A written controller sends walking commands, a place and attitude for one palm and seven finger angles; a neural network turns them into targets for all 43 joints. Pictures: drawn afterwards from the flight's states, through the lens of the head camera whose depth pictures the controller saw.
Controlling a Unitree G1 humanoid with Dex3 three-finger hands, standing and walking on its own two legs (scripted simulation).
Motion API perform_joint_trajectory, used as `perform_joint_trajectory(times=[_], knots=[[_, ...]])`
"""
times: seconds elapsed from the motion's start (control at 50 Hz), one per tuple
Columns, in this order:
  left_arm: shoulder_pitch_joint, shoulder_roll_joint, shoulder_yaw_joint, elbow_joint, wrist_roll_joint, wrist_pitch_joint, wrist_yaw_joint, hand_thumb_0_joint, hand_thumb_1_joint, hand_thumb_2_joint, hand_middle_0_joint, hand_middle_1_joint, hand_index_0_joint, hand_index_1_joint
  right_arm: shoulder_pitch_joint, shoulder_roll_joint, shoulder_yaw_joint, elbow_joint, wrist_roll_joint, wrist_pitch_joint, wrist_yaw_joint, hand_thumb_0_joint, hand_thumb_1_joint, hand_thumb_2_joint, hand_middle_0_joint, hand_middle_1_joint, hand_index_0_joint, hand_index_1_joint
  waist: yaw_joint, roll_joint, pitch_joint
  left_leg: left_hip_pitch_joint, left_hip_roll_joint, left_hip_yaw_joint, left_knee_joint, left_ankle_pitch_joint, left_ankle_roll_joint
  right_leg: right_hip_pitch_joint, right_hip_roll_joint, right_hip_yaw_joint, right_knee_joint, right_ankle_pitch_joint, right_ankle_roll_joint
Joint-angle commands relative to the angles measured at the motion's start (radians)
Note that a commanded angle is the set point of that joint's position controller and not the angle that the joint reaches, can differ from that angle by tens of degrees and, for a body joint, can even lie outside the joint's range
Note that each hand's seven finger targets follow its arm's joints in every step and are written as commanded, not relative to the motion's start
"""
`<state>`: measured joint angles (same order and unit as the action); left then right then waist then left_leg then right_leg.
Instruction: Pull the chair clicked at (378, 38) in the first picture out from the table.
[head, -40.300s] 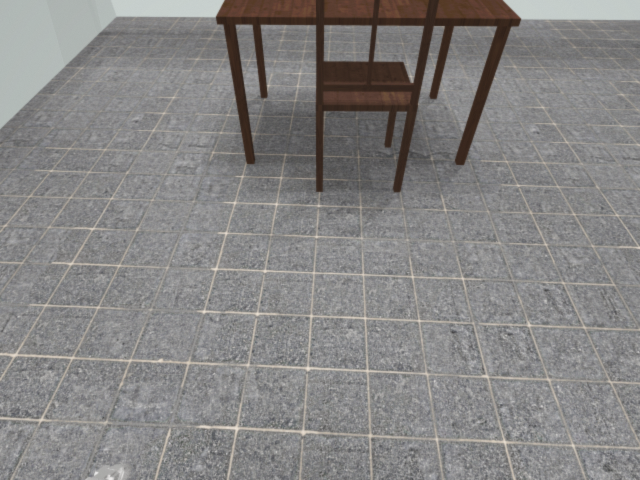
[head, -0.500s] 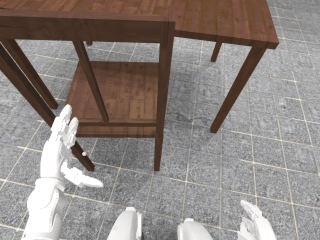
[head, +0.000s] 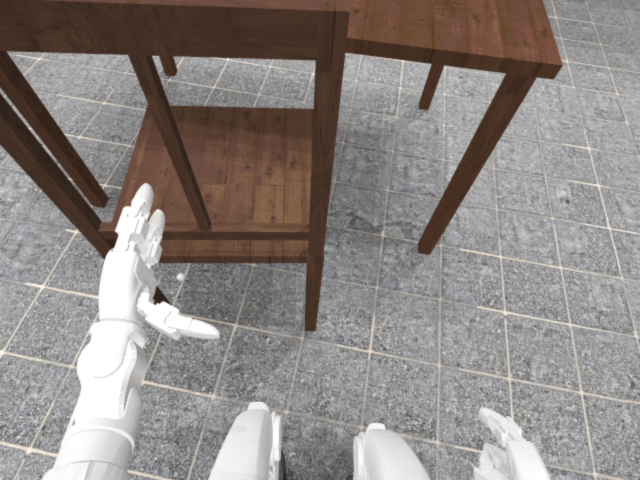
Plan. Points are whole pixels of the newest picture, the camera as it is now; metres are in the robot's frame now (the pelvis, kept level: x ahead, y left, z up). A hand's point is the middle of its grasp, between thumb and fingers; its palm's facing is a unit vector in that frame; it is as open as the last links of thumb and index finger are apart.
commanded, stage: aim the fingers beside a spindle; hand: left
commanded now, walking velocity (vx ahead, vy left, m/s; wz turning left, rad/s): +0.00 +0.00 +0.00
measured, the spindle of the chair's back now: (180, 161) +0.51 +0.21 +0.05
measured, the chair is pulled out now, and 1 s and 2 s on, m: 0.13 0.13 0.13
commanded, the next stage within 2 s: push the fingers through the gap in 0.66 s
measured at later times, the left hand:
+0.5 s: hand (183, 271) +0.36 +0.18 +0.02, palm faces +0.04 -1.00 -0.03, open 17.0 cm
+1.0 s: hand (183, 260) +0.38 +0.19 +0.02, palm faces +0.06 -1.00 -0.03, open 17.0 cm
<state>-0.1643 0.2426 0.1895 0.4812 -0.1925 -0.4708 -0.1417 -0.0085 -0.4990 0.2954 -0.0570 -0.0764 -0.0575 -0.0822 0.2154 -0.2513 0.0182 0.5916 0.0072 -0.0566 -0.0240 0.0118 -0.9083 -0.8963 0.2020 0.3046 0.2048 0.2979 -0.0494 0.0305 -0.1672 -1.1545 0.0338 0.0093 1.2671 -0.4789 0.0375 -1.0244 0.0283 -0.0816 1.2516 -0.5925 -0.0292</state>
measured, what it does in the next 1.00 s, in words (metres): stands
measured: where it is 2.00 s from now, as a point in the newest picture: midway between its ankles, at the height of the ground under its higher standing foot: outside the picture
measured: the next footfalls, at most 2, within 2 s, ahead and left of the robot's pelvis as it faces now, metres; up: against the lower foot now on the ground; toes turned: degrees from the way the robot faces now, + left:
none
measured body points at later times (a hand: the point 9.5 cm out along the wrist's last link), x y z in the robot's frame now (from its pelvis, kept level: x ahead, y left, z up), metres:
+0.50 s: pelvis +0.00 +0.00 +0.00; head +0.11 +0.01 +0.43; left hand +0.35 +0.24 +0.03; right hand +0.14 -0.26 -0.11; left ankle +0.06 +0.10 -0.62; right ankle +0.00 -0.11 -0.62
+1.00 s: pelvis +0.00 +0.00 -0.01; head +0.11 +0.01 +0.43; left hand +0.37 +0.24 +0.02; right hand +0.14 -0.26 -0.12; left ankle +0.06 +0.10 -0.62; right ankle +0.00 -0.11 -0.62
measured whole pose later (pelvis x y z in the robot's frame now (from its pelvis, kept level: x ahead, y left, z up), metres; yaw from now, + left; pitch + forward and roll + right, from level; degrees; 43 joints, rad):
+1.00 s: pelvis +0.00 +0.00 -0.01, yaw +0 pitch +22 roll -3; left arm -0.27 0.27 0.23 0.57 -0.19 -0.49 -0.15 -0.01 -0.50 0.30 -0.06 -0.08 -0.06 -0.08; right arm 0.21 -0.26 0.01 0.61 0.00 -0.04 -0.03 0.01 -0.91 -0.90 0.20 0.30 0.20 0.30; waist -0.06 0.03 -0.17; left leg -1.20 0.04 0.00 1.30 -0.49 0.03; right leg -1.07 0.03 -0.09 1.28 -0.61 -0.03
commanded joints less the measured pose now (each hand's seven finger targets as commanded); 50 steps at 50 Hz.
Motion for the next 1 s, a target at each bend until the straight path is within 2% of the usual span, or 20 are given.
perform_joint_trajectory(times=[0.0, 0.1, 0.12, 0.16, 0.24, 0.3, 0.34, 0.4, 0.48, 0.52, 0.56, 0.58, 0.62, 0.66, 0.72, 0.74, 0.8, 0.88, 0.94, 0.98], knots=[[-0.284, 0.184, 0.089, -0.172, -0.006, -0.084, 0.006, 0.000, -0.500, 0.300, -0.060, -0.080, -0.060, -0.080, 0.024, -0.156, -0.068, -0.108, -0.004, -0.035, -0.009, 0.000, -0.900, -0.900, 0.200, 0.300, 0.200, 0.300, -0.006, 0.035, -0.371, 0.354, -0.010, -0.063, -0.138, 0.165, -0.012, 0.055, -0.001, 0.065, -0.186, 0.208, -0.002], [-0.209, 0.174, 0.081, -0.191, -0.019, -0.082, -0.015, 0.000, -0.500, 0.300, -0.060, -0.080, -0.060, -0.080, 0.037, -0.156, -0.072, -0.117, -0.002, -0.031, 0.003, 0.000, -0.900, -0.900, 0.200, 0.300, 0.200, 0.300, 0.013, 0.065, -0.416, 0.412, -0.005, -0.070, -0.148, 0.252, -0.019, 0.075, 0.001, 0.057, -0.172, 0.278, -0.006], [-0.196, 0.147, 0.057, -0.188, -0.021, -0.071, -0.019, 0.000, -0.500, 0.300, -0.060, -0.080, -0.060, -0.080, 0.035, -0.152, -0.072, -0.120, -0.001, -0.027, 0.006, 0.000, -0.900, -0.900, 0.200, 0.300, 0.200, 0.300, 0.006, 0.059, -0.404, 0.406, -0.006, -0.065, -0.148, 0.250, -0.017, 0.079, 0.001, 0.057, -0.178, 0.284, -0.003], [-0.192, 0.163, 0.078, -0.163, -0.026, -0.057, -0.018, 0.000, -0.500, 0.300, -0.060, -0.080, -0.060, -0.080, 0.040, -0.156, -0.073, -0.113, 0.003, -0.020, 0.004, 0.000, -0.900, -0.900, 0.200, 0.300, 0.200, 0.300, -0.003, 0.006, -0.368, 0.361, -0.006, -0.062, -0.146, 0.218, -0.013, 0.081, 0.002, 0.058, -0.186, 0.268, 0.002], [-0.214, 0.188, 0.112, -0.174, -0.029, -0.071, -0.012, 0.000, -0.500, 0.300, -0.060, -0.080, -0.060, -0.080, 0.041, -0.153, -0.073, -0.111, 0.002, -0.019, 0.000, 0.000, -0.900, -0.900, 0.200, 0.300, 0.200, 0.300, -0.004, -0.003, -0.361, 0.329, -0.009, -0.054, -0.135, 0.205, -0.009, 0.093, 0.003, 0.069, -0.184, 0.267, 0.003], [-0.236, 0.191, 0.105, -0.229, -0.025, -0.098, -0.010, 0.000, -0.500, 0.300, -0.060, -0.080, -0.060, -0.080, 0.044, -0.154, -0.076, -0.107, -0.001, -0.026, -0.002, 0.000, -0.900, -0.900, 0.200, 0.300, 0.200, 0.300, -0.002, 0.045, -0.402, 0.389, -0.004, -0.065, -0.138, 0.235, -0.013, 0.069, 0.004, 0.060, -0.172, 0.272, -0.001], [-0.230, 0.139, 0.048, -0.236, -0.023, -0.098, -0.014, 0.000, -0.500, 0.300, -0.060, -0.080, -0.060, -0.080, 0.041, -0.151, -0.076, -0.107, -0.001, -0.029, 0.000, 0.000, -0.900, -0.900, 0.200, 0.300, 0.200, 0.300, -0.013, 0.067, -0.395, 0.421, -0.002, -0.070, -0.143, 0.240, -0.016, 0.042, 0.004, 0.054, -0.177, 0.262, -0.001], [-0.249, 0.115, 0.016, -0.198, -0.016, -0.084, -0.015, 0.000, -0.500, 0.300, -0.060, -0.080, -0.060, -0.080, 0.046, -0.156, -0.076, -0.097, 0.000, -0.029, -0.002, 0.000, -0.900, -0.900, 0.200, 0.300, 0.200, 0.300, -0.030, 0.043, -0.360, 0.417, 0.001, -0.083, -0.147, 0.210, -0.015, 0.004, 0.004, 0.043, -0.179, 0.229, 0.000], [-0.252, 0.161, 0.065, -0.147, -0.012, -0.070, -0.005, 0.000, -0.500, 0.300, -0.060, -0.080, -0.060, -0.080, 0.041, -0.161, -0.074, -0.102, 0.001, -0.022, -0.005, 0.000, -0.900, -0.900, 0.200, 0.300, 0.200, 0.300, -0.015, 0.015, -0.351, 0.359, -0.006, -0.075, -0.141, 0.171, -0.012, 0.024, 0.004, 0.053, -0.180, 0.207, -0.001], [-0.261, 0.171, 0.078, -0.182, -0.010, -0.077, 0.001, 0.000, -0.500, 0.300, -0.060, -0.080, -0.060, -0.080, 0.039, -0.156, -0.073, -0.108, -0.002, -0.019, -0.003, 0.000, -0.900, -0.900, 0.200, 0.300, 0.200, 0.300, -0.001, 0.051, -0.386, 0.393, -0.006, -0.071, -0.142, 0.208, -0.016, 0.037, 0.002, 0.054, -0.174, 0.236, -0.003], [-0.219, 0.178, 0.095, -0.209, -0.017, -0.081, 0.006, 0.000, -0.500, 0.300, -0.060, -0.080, -0.060, -0.080, 0.036, -0.151, -0.073, -0.118, -0.003, -0.017, 0.001, 0.000, -0.900, -0.900, 0.200, 0.300, 0.200, 0.300, 0.011, 0.048, -0.419, 0.408, -0.007, -0.066, -0.142, 0.243, -0.016, 0.074, 0.003, 0.058, -0.175, 0.273, -0.002], [-0.193, 0.196, 0.115, -0.193, -0.017, -0.080, 0.008, 0.000, -0.500, 0.300, -0.060, -0.080, -0.060, -0.080, 0.038, -0.154, -0.072, -0.119, -0.003, -0.015, 0.001, 0.000, -0.900, -0.900, 0.200, 0.300, 0.200, 0.300, 0.010, 0.034, -0.412, 0.398, -0.007, -0.066, -0.140, 0.257, -0.015, 0.078, 0.006, 0.056, -0.169, 0.288, -0.003], [-0.194, 0.154, 0.072, -0.200, -0.015, -0.079, 0.003, 0.000, -0.500, 0.300, -0.060, -0.080, -0.060, -0.080, 0.034, -0.147, -0.069, -0.124, -0.002, -0.011, 0.005, 0.000, -0.900, -0.900, 0.200, 0.300, 0.200, 0.300, 0.003, 0.038, -0.392, 0.397, -0.007, -0.064, -0.144, 0.257, -0.015, 0.080, 0.005, 0.055, -0.173, 0.293, 0.000], [-0.217, 0.157, 0.069, -0.185, -0.017, -0.074, -0.001, 0.000, -0.500, 0.300, -0.060, -0.080, -0.060, -0.080, 0.033, -0.150, -0.070, -0.118, 0.000, -0.009, 0.003, 0.000, -0.900, -0.900, 0.200, 0.300, 0.200, 0.300, -0.012, 0.017, -0.356, 0.372, -0.005, -0.065, -0.144, 0.217, -0.014, 0.062, 0.006, 0.055, -0.181, 0.263, 0.002], [-0.206, 0.125, 0.035, -0.214, -0.019, -0.079, -0.010, 0.000, -0.500, 0.300, -0.060, -0.080, -0.060, -0.080, 0.032, -0.150, -0.073, -0.122, 0.002, -0.015, 0.003, 0.000, -0.900, -0.900, 0.200, 0.300, 0.200, 0.300, -0.011, 0.053, -0.376, 0.408, -0.004, -0.069, -0.147, 0.231, -0.016, 0.050, 0.004, 0.051, -0.180, 0.265, -0.002], [-0.197, 0.118, 0.030, -0.218, -0.024, -0.077, -0.011, 0.000, -0.500, 0.300, -0.060, -0.080, -0.060, -0.080, 0.034, -0.152, -0.073, -0.122, 0.001, -0.014, 0.003, 0.000, -0.900, -0.900, 0.200, 0.300, 0.200, 0.300, -0.012, 0.036, -0.378, 0.412, -0.004, -0.072, -0.148, 0.233, -0.015, 0.054, 0.004, 0.049, -0.184, 0.265, -0.001], [-0.282, 0.162, 0.061, -0.181, -0.016, -0.080, -0.007, 0.000, -0.500, 0.300, -0.060, -0.080, -0.060, -0.080, 0.037, -0.157, -0.072, -0.100, 0.000, -0.015, -0.005, 0.000, -0.900, -0.900, 0.200, 0.300, 0.200, 0.300, -0.031, 0.017, -0.344, 0.364, -0.005, -0.069, -0.130, 0.198, -0.010, 0.030, 0.005, 0.058, -0.183, 0.243, 0.002], [-0.365, 0.191, 0.085, -0.128, -0.011, -0.089, -0.006, 0.000, -0.500, 0.300, -0.060, -0.080, -0.060, -0.080, 0.042, -0.159, -0.067, -0.088, -0.002, -0.018, -0.011, 0.000, -0.900, -0.900, 0.200, 0.300, 0.200, 0.300, -0.033, 0.022, -0.343, 0.337, -0.009, -0.068, -0.120, 0.165, -0.008, 0.020, 0.006, 0.063, -0.181, 0.208, 0.000], [-0.415, 0.195, 0.081, -0.142, -0.003, -0.098, -0.009, 0.000, -0.500, 0.300, -0.060, -0.080, -0.060, -0.080, 0.049, -0.157, -0.068, -0.084, -0.006, -0.021, -0.011, 0.000, -0.900, -0.900, 0.200, 0.300, 0.200, 0.300, -0.021, 0.092, -0.414, 0.403, -0.007, -0.072, -0.122, 0.210, -0.016, 0.020, 0.003, 0.061, -0.170, 0.233, -0.005], [-0.378, 0.191, 0.082, -0.133, -0.007, -0.089, -0.011, 0.000, -0.500, 0.300, -0.060, -0.080, -0.060, -0.080, 0.060, -0.163, -0.072, -0.088, -0.006, -0.020, -0.007, 0.000, -0.900, -0.900, 0.200, 0.300, 0.200, 0.300, -0.017, 0.086, -0.447, 0.449, -0.002, -0.083, -0.130, 0.264, -0.019, 0.019, 0.006, 0.051, -0.164, 0.265, -0.007]])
